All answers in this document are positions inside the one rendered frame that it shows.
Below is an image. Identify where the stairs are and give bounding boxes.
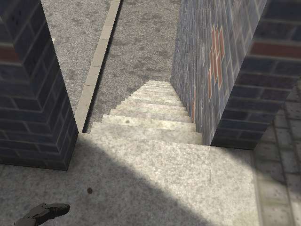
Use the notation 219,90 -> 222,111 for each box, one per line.
90,80 -> 202,145

